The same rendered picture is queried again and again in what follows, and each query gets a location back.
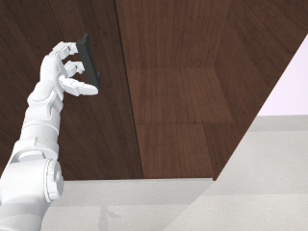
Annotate robot left hand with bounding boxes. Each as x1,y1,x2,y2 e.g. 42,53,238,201
39,41,98,96

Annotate handle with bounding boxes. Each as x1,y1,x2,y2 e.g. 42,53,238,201
75,33,101,90

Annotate robot left upper arm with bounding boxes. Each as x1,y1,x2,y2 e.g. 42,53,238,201
0,158,64,231

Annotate left robot forearm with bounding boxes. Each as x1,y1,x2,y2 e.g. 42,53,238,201
0,80,64,203

